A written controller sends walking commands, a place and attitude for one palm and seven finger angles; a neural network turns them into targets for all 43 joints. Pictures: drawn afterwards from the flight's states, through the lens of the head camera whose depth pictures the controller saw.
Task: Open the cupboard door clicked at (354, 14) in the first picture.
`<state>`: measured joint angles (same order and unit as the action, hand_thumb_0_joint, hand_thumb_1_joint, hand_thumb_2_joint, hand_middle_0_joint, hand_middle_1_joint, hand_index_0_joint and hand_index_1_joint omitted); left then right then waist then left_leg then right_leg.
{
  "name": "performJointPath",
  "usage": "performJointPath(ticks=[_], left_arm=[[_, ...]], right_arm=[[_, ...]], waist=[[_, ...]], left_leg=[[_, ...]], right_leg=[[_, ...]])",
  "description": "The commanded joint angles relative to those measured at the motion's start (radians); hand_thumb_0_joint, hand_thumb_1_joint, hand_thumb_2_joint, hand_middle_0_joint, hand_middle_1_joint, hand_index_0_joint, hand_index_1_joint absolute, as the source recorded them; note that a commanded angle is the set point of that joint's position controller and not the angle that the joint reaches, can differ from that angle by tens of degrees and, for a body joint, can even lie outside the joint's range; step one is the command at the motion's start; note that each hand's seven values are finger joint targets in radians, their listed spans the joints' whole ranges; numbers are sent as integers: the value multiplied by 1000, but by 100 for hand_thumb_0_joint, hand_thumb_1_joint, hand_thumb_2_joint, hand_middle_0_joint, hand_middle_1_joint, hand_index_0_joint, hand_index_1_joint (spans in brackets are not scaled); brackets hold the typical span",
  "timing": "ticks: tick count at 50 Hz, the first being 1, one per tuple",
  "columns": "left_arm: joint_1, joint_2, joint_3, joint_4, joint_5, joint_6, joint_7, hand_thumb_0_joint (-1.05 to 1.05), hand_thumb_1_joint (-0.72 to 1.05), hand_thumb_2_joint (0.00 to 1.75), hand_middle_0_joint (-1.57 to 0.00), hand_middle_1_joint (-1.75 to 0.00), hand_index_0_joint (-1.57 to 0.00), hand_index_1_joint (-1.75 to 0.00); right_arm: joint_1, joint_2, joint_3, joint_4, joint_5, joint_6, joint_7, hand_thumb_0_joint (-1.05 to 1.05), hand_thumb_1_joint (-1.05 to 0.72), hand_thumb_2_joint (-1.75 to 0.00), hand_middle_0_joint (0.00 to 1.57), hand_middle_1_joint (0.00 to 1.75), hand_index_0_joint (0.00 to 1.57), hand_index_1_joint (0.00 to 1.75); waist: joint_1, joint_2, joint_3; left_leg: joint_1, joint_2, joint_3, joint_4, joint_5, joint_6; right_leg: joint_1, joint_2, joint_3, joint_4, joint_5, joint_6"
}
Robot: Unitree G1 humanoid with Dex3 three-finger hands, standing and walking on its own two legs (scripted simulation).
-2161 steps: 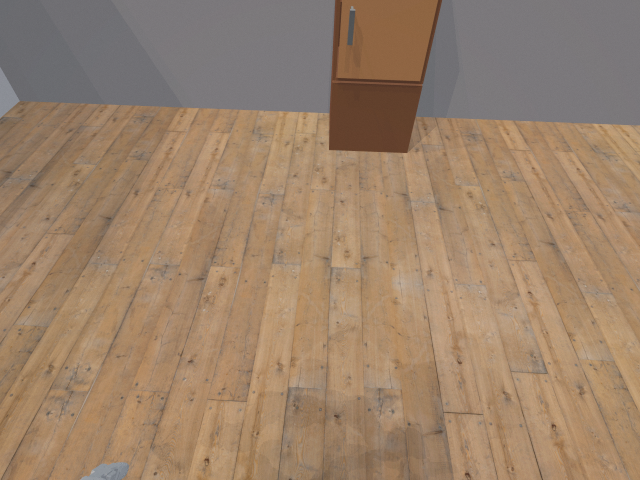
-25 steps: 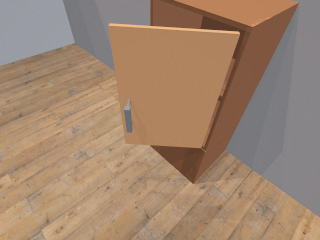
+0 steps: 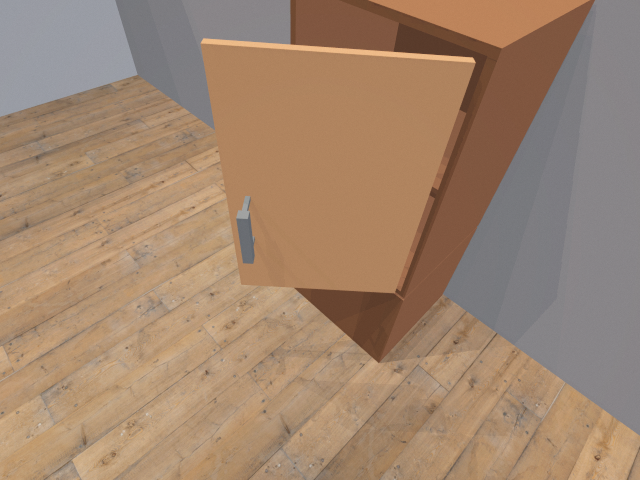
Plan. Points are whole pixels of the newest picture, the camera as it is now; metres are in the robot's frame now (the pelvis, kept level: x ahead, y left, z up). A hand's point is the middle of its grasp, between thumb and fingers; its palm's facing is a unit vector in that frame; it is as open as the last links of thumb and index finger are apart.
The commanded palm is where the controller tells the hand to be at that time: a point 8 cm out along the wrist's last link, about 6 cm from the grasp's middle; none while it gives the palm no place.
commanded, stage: look again from close up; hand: left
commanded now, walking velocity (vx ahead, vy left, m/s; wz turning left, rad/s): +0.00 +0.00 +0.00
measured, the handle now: (247, 230) +0.59 +0.18 -0.11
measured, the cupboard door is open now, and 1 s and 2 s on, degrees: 43 43 43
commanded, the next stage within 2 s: raise the hand with hooked fingers in 0.52 s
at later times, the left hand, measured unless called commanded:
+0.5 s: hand out of the picture +0.05 +0.20 -0.17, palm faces -0.01 -0.97 -0.24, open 7.4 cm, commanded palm none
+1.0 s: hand (191, 439) +0.19 +0.18 -0.09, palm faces +0.02 -1.00 -0.06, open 8.4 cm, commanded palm +0.15 +0.25 -0.07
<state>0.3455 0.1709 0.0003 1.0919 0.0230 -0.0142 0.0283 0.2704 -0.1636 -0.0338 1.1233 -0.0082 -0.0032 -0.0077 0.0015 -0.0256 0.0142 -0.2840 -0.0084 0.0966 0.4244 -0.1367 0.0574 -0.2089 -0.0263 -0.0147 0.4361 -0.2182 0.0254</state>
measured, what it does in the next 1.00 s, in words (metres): lowers itself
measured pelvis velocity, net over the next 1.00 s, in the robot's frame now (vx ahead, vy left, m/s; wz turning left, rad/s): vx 0.01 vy -0.04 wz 0.03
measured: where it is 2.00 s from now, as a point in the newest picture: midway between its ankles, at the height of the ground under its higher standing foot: outside the picture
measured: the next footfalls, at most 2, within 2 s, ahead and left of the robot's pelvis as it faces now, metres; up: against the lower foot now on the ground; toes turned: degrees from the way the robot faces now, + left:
none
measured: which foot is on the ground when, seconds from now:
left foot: down 0.00-1.00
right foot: down 0.00-1.00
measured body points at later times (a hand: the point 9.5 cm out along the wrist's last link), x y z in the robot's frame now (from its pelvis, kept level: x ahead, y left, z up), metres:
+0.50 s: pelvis +0.02 +0.00 +0.00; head +0.03 +0.01 +0.45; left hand +0.05 +0.25 -0.15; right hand +0.07 -0.26 -0.14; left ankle +0.06 +0.08 -0.74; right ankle +0.01 -0.14 -0.74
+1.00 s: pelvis +0.01 -0.04 -0.09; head +0.07 -0.02 +0.36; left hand +0.18 +0.23 -0.08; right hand +0.23 -0.28 -0.14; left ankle +0.06 +0.08 -0.74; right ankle +0.01 -0.14 -0.74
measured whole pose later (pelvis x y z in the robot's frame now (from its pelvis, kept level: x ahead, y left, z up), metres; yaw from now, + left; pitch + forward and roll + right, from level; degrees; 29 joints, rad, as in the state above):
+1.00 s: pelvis +0.01 -0.04 -0.09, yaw +2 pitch +15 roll +0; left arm 0.34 0.26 0.27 0.38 -0.29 -0.65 -0.45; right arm 0.14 -0.24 -0.05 0.59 0.02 -0.27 0.01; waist 0.00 -0.05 -0.14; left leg -0.94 0.04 0.03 1.12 -0.44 0.00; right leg -0.84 0.00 -0.07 1.15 -0.56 -0.04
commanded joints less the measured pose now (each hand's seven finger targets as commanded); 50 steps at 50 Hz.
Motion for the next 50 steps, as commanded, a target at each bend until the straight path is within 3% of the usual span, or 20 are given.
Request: performJointPath(ticks=[1, 6, 30, 31, 32, 33, 34, 35, 36, 37, 38, 39, 40, 42, 43, 44, 46, 48, 49, 50], left_arm=[[59, 112, 24, -30, 4, -11, 10, 0, 90, 90, -20, -30, -20, -30], [22, 131, 24, -35, 1, -13, 10, 0, 90, 90, -20, -30, -20, -30], [-96, 229, 31, -43, 1, -13, -1, 0, 90, 90, -20, -30, -20, -30], [-20, 137, 4, -27, 4, -15, 41, 0, 90, 90, -20, -30, -20, -30], [-764, 488, 327, -1450, -166, -222, 39, 0, 88, 89, -20, -32, -20, -32], [-237, 354, 233, -1189, -121, -196, 34, 0, 85, 88, -20, -33, -20, -33], [-193, 312, 216, -1062, -150, -171, 72, 0, 83, 87, -21, -34, -21, -34], [42, 44, 78, -903, -182, -123, 53, 0, 81, 86, -21, -36, -21, -36], [-156, 101, 121, -1043, -211, -171, 35, 0, 78, 85, -21, -37, -21, -37], [-133, 143, 180, -960, -211, -224, 11, 0, 76, 84, -21, -39, -21, -39], [-84, 115, 190, -856, -213, -286, -20, 0, 74, 83, -21, -40, -21, -40], [59, 86, 214, -743, -221, -344, -61, 0, 71, 82, -21, -42, -21, -42], [127, 57, 215, -699, -243, -414, -115, 0, 69, 81, -22, -43, -22, -43], [236, 57, 238, -691, -277, -563, -244, 0, 64, 79, -22, -47, -22, -47], [232, 76, 248, -695, -291, -626, -308, 0, 62, 78, -22, -48, -22, -48], [222, 135, 302, -654, -299, -669, -370, 0, 60, 77, -22, -50, -22, -50], [153, 234, 366, -762, -323, -731, -484, 0, 55, 75, -22, -53, -22, -53], [71, 315, 459, -914, -376, -720, -520, 0, 50, 73, -23, -55, -23, -55], [7, 364, 500, -976, -405, -709, -524, 0, 48, 72, -23, -57, -23, -57], [-34, 353, 496, -1106, -438, -713, -523, 0, 46, 71, -23, -58, -23, -58]], right_arm=[[10, -143, -19, -49, -1, -21, -11, 0, -90, -90, 20, 30, 20, 30], [-4, -158, -16, -47, 0, -26, -11, 0, -90, -90, 20, 30, 20, 30], [-116, -251, -11, -54, -1, -33, -9, 0, -90, -90, 20, 30, 20, 30], [-93, -185, 5, -113, 10, -32, -2, 0, -90, -90, 20, 30, 20, 30], [-49, -288, -22, -460, 64, -148, -40, 0, -90, -90, 20, 30, 20, 30], [-128, -232, 13, -435, 62, -237, -69, 0, -90, -90, 20, 30, 20, 30], [-129, -242, 11, -371, 60, -251, -82, 0, -90, -90, 20, 30, 20, 30], [-83, -189, 2, -373, 69, -251, -71, 0, -90, -90, 20, 30, 20, 30], [-101, -233, -3, -459, 59, -261, -60, 0, -90, -90, 20, 30, 20, 30], [-108, -247, -22, -461, 50, -268, -62, 0, -90, -90, 20, 30, 20, 30], [-108, -241, -27, -464, 38, -268, -58, 0, -90, -90, 20, 30, 20, 30], [-112, -233, -34, -487, 37, -266, -46, 0, -90, -90, 20, 30, 20, 30], [-131, -223, -34, -510, 30, -270, -33, 0, -90, -90, 20, 30, 20, 30], [-156, -214, -56, -550, 18, -285, -6, 0, -90, -90, 20, 30, 20, 30], [-168, -217, -62, -576, 19, -294, 5, 0, -90, -90, 20, 30, 20, 30], [-159, -218, -70, -595, 28, -299, 17, 0, -90, -90, 20, 30, 20, 30], [-174, -229, -76, -652, 33, -313, 25, 0, -90, -90, 20, 30, 20, 30], [-178, -224, -77, -696, 35, -316, 8, 0, -90, -90, 20, 30, 20, 30], [-161, -222, -72, -699, 30, -312, 1, 0, -90, -90, 20, 30, 20, 30], [-157, -214, -67, -719, 31, -312, -10, 0, -90, -90, 20, 30, 20, 30]], waist=[[4, 39, 45], [-1, 32, 22], [1, 40, -6], [-6, 53, 13], [-100, 119, -410], [25, 273, -325], [3, 239, -244], [-36, 145, -85], [-53, 126, 15], [-63, 63, 51], [-56, -6, 96], [-19, -52, 99], [9, -153, 47], [57, -186, -74], [61, -155, -121], [76, -95, -162], [67, 2, -305], [86, 90, -453], [87, 154, -450], [73, 172, -490]], left_leg=[[34, 126, -179, -147, -167, -21], [76, 129, -167, -131, -80, -23], [155, 138, -165, -152, 37, -26], [111, 139, -97, 6, 29, -55], [345, 7, -144, -49, 75, -68], [397, 69, -146, -72, 97, -60], [234, 55, -145, -92, -80, -89], [165, 65, -151, -102, -187, -66], [50, 42, -172, -61, -263, -55], [-9, 35, -174, 3, -290, -52], [-100, 23, -175, 70, -295, -59], [-174, 11, -161, 134, -277, -67], [-259, 10, -150, 210, -255, -71], [-365, 6, -120, 364, -195, -73], [-411, 1, -112, 428, -173, -74], [-440, -4, -113, 479, -138, -76], [-479, -1, -103, 576, -114, -66], [-506, -5, -80, 647, -104, -49], [-527, 1, -94, 659, -151, -53], [-498, 9, -98, 686, -138, -42]], right_leg=[[-50, -77, 82, -95, -36, -50], [-36, -84, 82, -100, -3, -48], [19, -98, 80, -142, 60, -40], [-5, -109, 65, -105, 28, -36], [28, 16, -67, 15, 153, -51], [-69, 26, -66, 78, 3, -64], [-75, 23, -87, 88, -90, -60], [-148, 33, -101, 71, -90, -51], [-183, 27, -94, 59, -99, -45], [-255, 27, -97, 70, -144, -42], [-340, 32, -110, 114, -178, -43], [-386, 37, -121, 163, -203, -50], [-447, 40, -126, 238, -224, -52], [-528, 41, -103, 368, -224, -58], [-552, 38, -83, 420, -204, -60], [-551, 33, -57, 473, -155, -69], [-574, 29, -18, 549, -118, -67], [-546, 21, 51, 573, -112, -54], [-572, 28, 67, 581, -196, -58], [-568, 28, 84, 576, -190, -50]])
